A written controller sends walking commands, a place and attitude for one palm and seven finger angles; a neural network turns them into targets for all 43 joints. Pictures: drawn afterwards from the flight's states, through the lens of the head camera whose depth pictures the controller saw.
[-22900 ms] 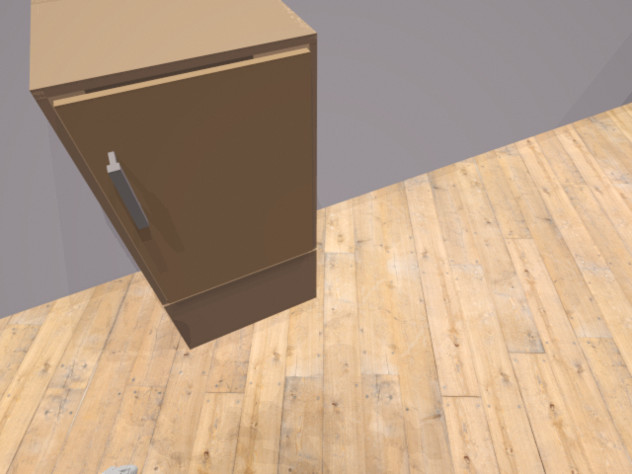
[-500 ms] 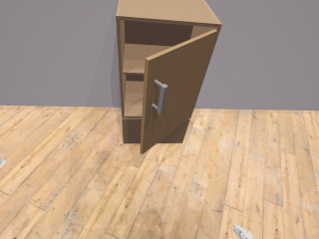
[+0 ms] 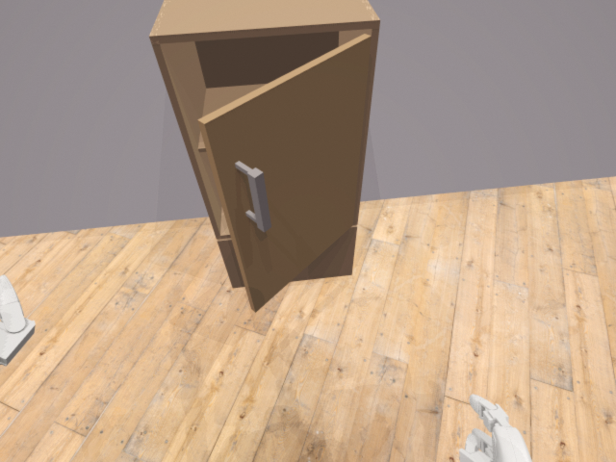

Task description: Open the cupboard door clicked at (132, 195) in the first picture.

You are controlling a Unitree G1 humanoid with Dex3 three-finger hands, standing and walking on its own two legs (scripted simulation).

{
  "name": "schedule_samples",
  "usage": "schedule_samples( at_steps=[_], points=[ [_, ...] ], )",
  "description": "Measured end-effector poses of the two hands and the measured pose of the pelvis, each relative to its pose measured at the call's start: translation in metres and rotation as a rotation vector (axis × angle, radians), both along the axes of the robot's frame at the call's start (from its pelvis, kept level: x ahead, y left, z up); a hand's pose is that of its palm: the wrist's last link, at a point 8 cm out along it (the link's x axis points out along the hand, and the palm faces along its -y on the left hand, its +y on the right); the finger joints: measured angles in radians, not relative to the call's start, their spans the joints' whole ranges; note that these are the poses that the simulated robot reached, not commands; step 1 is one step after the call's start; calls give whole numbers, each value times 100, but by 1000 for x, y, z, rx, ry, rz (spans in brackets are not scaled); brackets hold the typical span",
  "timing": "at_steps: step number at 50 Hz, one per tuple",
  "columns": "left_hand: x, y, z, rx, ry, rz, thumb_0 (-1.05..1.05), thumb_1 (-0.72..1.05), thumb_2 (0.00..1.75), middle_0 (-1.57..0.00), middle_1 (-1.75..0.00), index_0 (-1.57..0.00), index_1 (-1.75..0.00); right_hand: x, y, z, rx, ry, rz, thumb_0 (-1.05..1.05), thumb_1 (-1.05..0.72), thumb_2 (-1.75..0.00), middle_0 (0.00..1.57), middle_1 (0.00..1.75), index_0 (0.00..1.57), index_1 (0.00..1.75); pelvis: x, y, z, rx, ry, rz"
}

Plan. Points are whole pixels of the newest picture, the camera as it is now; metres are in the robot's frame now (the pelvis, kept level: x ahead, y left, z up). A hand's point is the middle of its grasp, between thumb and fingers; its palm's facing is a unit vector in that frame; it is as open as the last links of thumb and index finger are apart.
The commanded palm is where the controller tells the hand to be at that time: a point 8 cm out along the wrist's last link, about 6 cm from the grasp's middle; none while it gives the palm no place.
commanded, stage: stop stepping back and stand still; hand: left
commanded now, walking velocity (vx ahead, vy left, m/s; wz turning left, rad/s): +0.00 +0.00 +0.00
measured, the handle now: (253, 197) +0.56 +0.15 -0.01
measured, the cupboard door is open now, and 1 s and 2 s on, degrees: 41 41 41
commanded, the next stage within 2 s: let the arm hang, fingers relaxed in 0.82 s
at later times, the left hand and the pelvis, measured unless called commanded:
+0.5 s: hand (116, 306) +0.23 +0.21 +0.15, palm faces +0.42 -0.74 -0.52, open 7.4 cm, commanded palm +0.16 +0.25 +0.19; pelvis +0.03 -0.06 +0.01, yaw +2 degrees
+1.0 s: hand (156, 367) +0.21 +0.19 +0.06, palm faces +0.29 -0.82 -0.49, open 7.4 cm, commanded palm none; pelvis +0.01 -0.07 +0.01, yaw +4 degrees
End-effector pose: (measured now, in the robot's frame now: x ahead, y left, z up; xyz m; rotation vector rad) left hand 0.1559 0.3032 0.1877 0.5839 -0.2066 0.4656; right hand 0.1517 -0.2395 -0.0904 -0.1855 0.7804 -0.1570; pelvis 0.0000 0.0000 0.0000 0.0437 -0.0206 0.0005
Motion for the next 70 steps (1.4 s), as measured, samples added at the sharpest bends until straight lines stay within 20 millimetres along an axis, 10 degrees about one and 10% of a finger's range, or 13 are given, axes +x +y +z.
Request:
schedule_samples(
  at_steps=[10,25,32,46,48,52,59,70],
  points=[
    [16,-57,16,106,55,-106,1,89,89,-21,-30,-21,-30,17,-17,-3,67,-27,23,1,-90,-90,20,30,20,30,14,-38,-1,-13,4,40],
    [35,-62,-12,-27,134,9,1,89,89,-21,-30,-21,-30,57,-55,10,-22,33,55,1,-90,-90,20,30,20,30,35,-56,10,-11,19,38],
    [34,-83,14,117,68,-97,1,89,89,-22,-30,-22,-30,79,-54,20,-1,-100,82,1,-90,-90,19,30,20,30,32,-67,0,16,23,40],
    [11,-83,-17,-58,157,39,1,89,89,-21,-30,-21,-30,33,-64,8,17,37,66,1,-90,-90,20,30,20,30,21,-79,15,3,22,43],
    [15,-82,-43,-89,215,5,1,89,89,-21,-30,-21,-30,27,-67,1,18,61,93,1,-90,-90,20,30,20,30,16,-76,12,-8,31,63],
    [4,-81,-157,-305,636,42,0,90,90,-20,-30,-20,-30,2,-66,-18,33,158,82,1,-91,-90,19,30,20,30,5,-66,8,-17,25,76],
    [-102,-136,-309,-673,1221,64,1,91,89,-20,-30,-20,-30,-81,-51,-29,0,356,25,1,-91,-90,19,30,20,30,-14,-55,0,-53,-23,88],
    [-218,-96,-319,-756,1464,279,-2,96,89,-20,-30,-20,-30,-190,-18,-36,0,672,9,1,-91,-90,20,30,20,30,-34,-30,12,-57,-12,87]
  ],
)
